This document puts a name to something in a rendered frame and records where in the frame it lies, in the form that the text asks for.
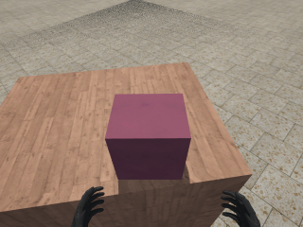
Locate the robot left hand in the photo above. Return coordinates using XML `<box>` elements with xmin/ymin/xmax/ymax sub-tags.
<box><xmin>71</xmin><ymin>186</ymin><xmax>105</xmax><ymax>227</ymax></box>

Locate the robot right hand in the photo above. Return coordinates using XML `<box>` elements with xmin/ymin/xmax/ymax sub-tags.
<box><xmin>221</xmin><ymin>190</ymin><xmax>261</xmax><ymax>227</ymax></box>

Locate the carton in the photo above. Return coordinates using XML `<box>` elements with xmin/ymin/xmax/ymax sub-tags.
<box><xmin>104</xmin><ymin>94</ymin><xmax>191</xmax><ymax>180</ymax></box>

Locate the pedestal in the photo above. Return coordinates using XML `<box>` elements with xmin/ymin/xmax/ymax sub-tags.
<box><xmin>0</xmin><ymin>62</ymin><xmax>253</xmax><ymax>227</ymax></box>

